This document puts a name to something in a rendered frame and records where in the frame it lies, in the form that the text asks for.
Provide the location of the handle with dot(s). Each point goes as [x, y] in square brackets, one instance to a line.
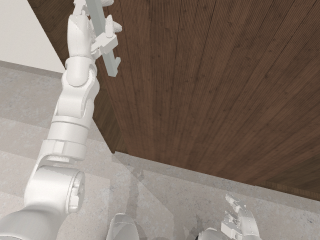
[98, 20]

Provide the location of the robot left upper arm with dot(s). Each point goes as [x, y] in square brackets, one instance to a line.
[53, 194]

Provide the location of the robot right thigh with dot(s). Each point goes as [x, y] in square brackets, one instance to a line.
[210, 234]

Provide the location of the right robot hand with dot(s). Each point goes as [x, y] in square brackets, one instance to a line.
[244, 224]

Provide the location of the left robot hand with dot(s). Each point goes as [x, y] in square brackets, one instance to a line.
[81, 33]

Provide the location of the left robot forearm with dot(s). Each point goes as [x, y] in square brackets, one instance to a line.
[71, 122]

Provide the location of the robot left thigh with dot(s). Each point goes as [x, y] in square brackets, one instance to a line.
[122, 228]

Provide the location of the robot thigh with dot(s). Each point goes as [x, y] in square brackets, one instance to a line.
[122, 228]
[210, 234]

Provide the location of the wardrobe door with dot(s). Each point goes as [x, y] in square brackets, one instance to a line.
[304, 176]
[227, 88]

